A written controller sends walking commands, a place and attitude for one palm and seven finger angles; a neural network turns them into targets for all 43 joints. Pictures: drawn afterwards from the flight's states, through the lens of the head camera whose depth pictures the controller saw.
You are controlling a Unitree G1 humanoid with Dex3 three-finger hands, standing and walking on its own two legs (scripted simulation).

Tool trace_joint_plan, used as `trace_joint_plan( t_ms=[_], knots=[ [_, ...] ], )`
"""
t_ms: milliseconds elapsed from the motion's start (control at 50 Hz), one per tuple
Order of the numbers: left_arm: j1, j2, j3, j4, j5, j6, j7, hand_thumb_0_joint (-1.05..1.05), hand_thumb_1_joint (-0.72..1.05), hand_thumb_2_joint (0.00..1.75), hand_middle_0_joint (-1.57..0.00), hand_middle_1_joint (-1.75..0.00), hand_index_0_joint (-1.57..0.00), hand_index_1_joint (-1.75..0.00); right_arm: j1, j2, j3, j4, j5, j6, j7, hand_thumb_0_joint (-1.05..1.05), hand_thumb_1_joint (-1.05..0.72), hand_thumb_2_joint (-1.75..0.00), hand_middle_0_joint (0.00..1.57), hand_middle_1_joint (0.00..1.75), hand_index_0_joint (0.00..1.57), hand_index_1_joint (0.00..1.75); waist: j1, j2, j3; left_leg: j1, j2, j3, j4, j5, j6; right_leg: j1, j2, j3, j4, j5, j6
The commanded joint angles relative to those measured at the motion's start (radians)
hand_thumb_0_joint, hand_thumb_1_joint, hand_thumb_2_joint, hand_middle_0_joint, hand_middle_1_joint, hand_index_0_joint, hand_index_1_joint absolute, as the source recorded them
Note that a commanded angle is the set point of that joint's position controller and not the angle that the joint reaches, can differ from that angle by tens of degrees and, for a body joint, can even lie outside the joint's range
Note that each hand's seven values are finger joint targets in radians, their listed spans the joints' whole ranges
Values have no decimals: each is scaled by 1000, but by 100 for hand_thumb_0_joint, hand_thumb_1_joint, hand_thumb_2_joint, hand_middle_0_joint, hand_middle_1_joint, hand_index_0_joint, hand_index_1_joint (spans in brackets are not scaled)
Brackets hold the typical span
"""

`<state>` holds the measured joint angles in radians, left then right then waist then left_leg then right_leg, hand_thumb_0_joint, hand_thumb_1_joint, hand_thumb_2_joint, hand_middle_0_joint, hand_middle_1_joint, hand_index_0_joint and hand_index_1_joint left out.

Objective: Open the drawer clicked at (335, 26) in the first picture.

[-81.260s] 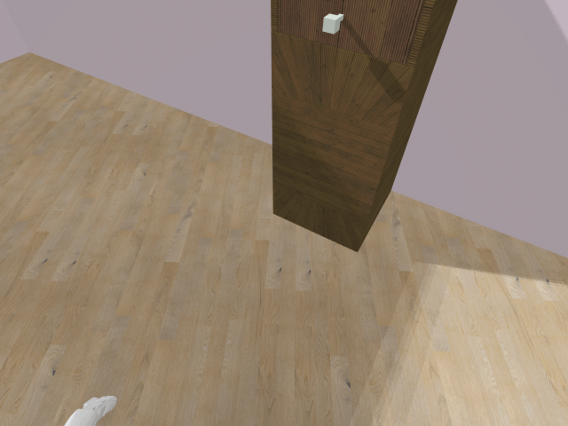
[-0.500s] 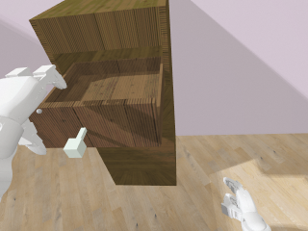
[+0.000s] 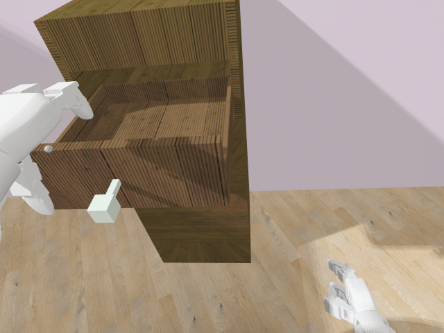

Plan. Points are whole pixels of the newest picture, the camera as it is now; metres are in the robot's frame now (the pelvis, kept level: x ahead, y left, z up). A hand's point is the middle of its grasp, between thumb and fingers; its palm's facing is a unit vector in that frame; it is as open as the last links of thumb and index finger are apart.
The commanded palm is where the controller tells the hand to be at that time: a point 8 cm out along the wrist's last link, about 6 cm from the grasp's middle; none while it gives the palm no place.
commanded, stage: draw the hand back to the body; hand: left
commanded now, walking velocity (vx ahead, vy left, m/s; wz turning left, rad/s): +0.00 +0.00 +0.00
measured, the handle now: (108, 199) +0.27 +0.24 +0.15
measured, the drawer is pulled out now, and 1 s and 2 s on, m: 0.30 0.30 0.30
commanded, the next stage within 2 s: step back with the hand held close in 1.54 s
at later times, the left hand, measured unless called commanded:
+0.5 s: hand (62, 168) +0.24 +0.24 +0.25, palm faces +0.21 +0.04 -0.98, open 13.8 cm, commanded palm +0.18 +0.28 +0.34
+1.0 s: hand (44, 121) +0.21 +0.20 +0.34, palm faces +0.54 -0.78 -0.33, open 11.7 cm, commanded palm +0.19 +0.27 +0.33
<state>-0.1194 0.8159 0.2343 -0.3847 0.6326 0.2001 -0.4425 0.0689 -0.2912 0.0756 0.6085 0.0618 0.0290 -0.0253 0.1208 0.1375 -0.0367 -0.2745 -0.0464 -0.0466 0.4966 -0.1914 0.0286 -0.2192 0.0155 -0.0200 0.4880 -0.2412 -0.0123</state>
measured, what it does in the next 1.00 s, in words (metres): stands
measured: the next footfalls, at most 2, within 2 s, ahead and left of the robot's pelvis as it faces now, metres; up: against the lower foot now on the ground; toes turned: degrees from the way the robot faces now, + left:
none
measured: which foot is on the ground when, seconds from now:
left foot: down 0.00-1.00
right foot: down 0.00-1.00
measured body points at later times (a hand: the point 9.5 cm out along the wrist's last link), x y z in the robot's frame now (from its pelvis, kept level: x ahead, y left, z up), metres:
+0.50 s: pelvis +0.00 +0.01 +0.00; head -0.01 -0.03 +0.45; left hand +0.22 +0.24 +0.30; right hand +0.26 -0.17 -0.07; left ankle +0.05 +0.10 -0.74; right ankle +0.01 -0.11 -0.74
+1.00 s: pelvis +0.04 -0.01 +0.00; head +0.02 -0.01 +0.45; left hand +0.18 +0.24 +0.36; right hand +0.20 -0.25 -0.08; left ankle +0.05 +0.10 -0.74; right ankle +0.01 -0.11 -0.74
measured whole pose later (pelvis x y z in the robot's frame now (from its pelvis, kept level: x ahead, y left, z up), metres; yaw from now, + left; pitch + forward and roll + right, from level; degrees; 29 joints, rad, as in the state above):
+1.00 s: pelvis +0.04 -0.01 +0.00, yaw -2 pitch -4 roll -1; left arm 0.19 0.49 0.54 -0.78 -0.10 -0.18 0.11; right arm 0.22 -0.25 0.01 0.70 0.02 -0.13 -0.07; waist 0.05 0.04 -0.01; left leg -0.14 -0.01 -0.03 0.47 -0.26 0.01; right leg -0.06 0.05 0.00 0.39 -0.26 -0.03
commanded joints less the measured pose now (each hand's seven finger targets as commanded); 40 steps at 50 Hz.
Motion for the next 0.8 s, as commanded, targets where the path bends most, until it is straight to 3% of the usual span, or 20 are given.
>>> trace_joint_plan(
  t_ms=[0, 40, 100, 120, 180, 260, 320, 340, 360, 400, 420, 440, 520, 540, 560, 580, 600, 640, 720, 780],
  knots=[
    [-249, 361, 286, -196, -17, -68, 71, 0, -50, 30, -30, -120, -30, -120, -221, -63, -26, -195, -13, -82, -14, 0, -90, -90, 20, 30, 20, 30, 22, -76, -191, 79, 17, 7, -57, 98, -8, 38, -18, -10, -93, 37, 8],
    [-305, 383, 327, -175, -33, -71, 101, 0, -50, 30, -30, -120, -30, -120, -214, -57, -27, -182, -16, -89, -15, 0, -90, -90, 20, 30, 20, 30, 32, -39, -187, 67, 18, 2, -52, 96, -19, 43, -24, -3, -99, 20, -1],
    [-279, 341, 325, -81, -68, -52, 137, 0, -50, 30, -30, -120, -30, -120, -202, -65, -40, -162, -9, -85, -9, 0, -90, -90, 20, 30, 20, 30, 30, -49, -136, 48, 28, 6, -64, 79, -27, 17, -17, -20, -107, 14, 2],
    [-252, 326, 310, -71, -76, -31, 148, 0, -50, 30, -30, -120, -30, -120, -210, -71, -49, -151, 3, -86, -9, 0, -90, -90, 20, 30, 20, 30, 25, 14, -128, 54, 33, 6, -63, 85, -32, 18, -13, -8, -113, 26, -4],
    [-208, 253, 225, -31, -55, -4, 136, 0, -50, 30, -30, -120, -30, -120, -208, -76, -40, -165, -1, -71, 2, 0, -90, -90, 20, 30, 20, 30, 18, -83, -115, 21, 34, 6, -82, 55, -33, 15, -18, -18, -102, 15, 4],
    [-166, 150, 88, -107, -15, 16, 107, 0, -50, 30, -30, -120, -30, -120, -226, -70, -34, -192, 6, -67, 2, 0, -90, -90, 20, 30, 20, 30, -4, -89, -138, 41, 35, 2, -91, 17, -22, 11, -22, -10, -91, -7, 5],
    [-177, 209, 106, -290, 5, 6, 124, 0, -50, 30, -30, -120, -30, -120, -248, -69, -34, -216, 9, -82, -8, 0, -90, -90, 20, 30, 20, 30, -1, -25, -216, 84, 38, -15, -87, 6, -14, 42, -21, 12, -80, -7, -1],
    [-231, 239, 121, -338, 40, 1, 124, 0, -50, 30, -30, -120, -30, -120, -261, -54, -22, -214, -6, -80, -10, 0, -90, -90, 20, 30, 20, 30, 18, -15, -274, 94, 21, -18, -82, 35, -10, 70, -19, 10, -64, -10, -5],
    [-229, 257, 136, -341, 53, 1, 133, 0, -50, 30, -30, -120, -30, -120, -253, -53, -27, -200, -13, -78, -15, 0, -90, -90, 20, 30, 20, 30, 13, -4, -258, 100, 26, -20, -89, 43, -9, 60, -16, 5, -66, -7, -5],
    [-249, 364, 250, -427, 71, -22, 170, 0, -50, 30, -30, -120, -30, -120, -253, -52, -26, -199, -23, -77, -17, 0, -90, -90, 20, 30, 20, 30, 39, 22, -286, 116, 23, -23, -83, 91, -10, 84, -11, 6, -60, 15, -10],
    [-229, 431, 328, -490, 50, -33, 204, 0, -50, 30, -30, -120, -30, -120, -256, -59, -31, -194, -20, -90, -20, 0, -90, -90, 20, 30, 20, 30, 46, 94, -316, 125, 35, -28, -70, 115, -16, 112, -12, 23, -58, 47, -20],
    [-215, 398, 331, -454, 57, -35, 218, 0, -50, 30, -30, -120, -30, -120, -247, -26, -19, -186, -31, -88, -14, 0, -90, -90, 20, 30, 20, 30, 63, 56, -307, 115, 25, -25, -66, 152, -23, 112, -16, 11, -46, 50, -25],
    [-155, 295, 323, -204, -49, 16, 253, 0, -50, 30, -30, -120, -30, -120, -233, -48, -40, -139, 9, -70, 6, 0, -90, -90, 20, 30, 20, 30, 30, -7, -107, 64, 51, -14, -83, 136, -42, 28, 4, -30, -98, 66, -9],
    [-302, -20, 366, -275, -605, -173, 367, 0, -47, 32, -30, -118, -30, -118, -91, 24, -34, -164, -12, -107, -12, 0, -90, -90, 20, 30, 20, 30, -112, -186, 2, 156, 68, -30, -85, 31, -44, -33, 19, -45, -177, 38, -29],
    [-120, 42, 409, -77, -623, -217, 425, 0, -43, 33, -29, -115, -29, -115, -92, -15, -32, -108, -23, -116, -32, 0, -90, -90, 20, 30, 20, 30, -92, -297, 61, 136, 95, -41, -101, -52, -31, -52, 20, -34, -172, -12, -23],
    [-37, -33, 364, -10, -631, -228, 439, 0, -40, 34, -29, -113, -29, -113, -96, -20, -36, -101, -21, -109, -29, 0, -90, -90, 20, 30, 20, 30, -92, -263, 83, 117, 88, -35, -114, -107, -33, -60, 12, -38, -187, -60, -20],
    [9, -59, 394, -43, -700, -245, 447, 0, -36, 36, -29, -111, -29, -111, -93, -28, -48, -109, -18, -102, -30, 0, -90, -90, 20, 30, 20, 30, -78, -296, 65, 132, 90, -33, -125, -107, -30, -37, 3, -45, -206, -73, -14],
    [49, -112, 375, -84, -744, -278, 465, 0, -29, 39, -29, -107, -29, -107, -85, -33, -52, -110, -16, -112, -28, 0, -90, -90, 20, 30, 20, 30, -75, -164, 27, 157, 86, -11, -145, -105, -27, 2, -11, -40, -207, -64, -7],
    [31, -202, 292, -378, -764, -350, 512, 0, -15, 45, -27, -98, -27, -98, -111, -36, -50, -135, -26, -167, -30, 0, -90, -90, 20, 30, 20, 30, -59, 30, -77, 214, 82, -5, -177, -71, -12, 71, -10, -12, -167, -1, -15],
    [47, -151, 338, -637, -747, -404, 553, 0, -5, 50, -27, -91, -27, -91, -113, -30, -55, -145, -47, -216, -34, 0, -90, -90, 20, 30, 20, 30, -40, 52, -200, 232, 70, 3, -139, 76, -7, 149, -12, -1, -142, 94, -27]
  ],
)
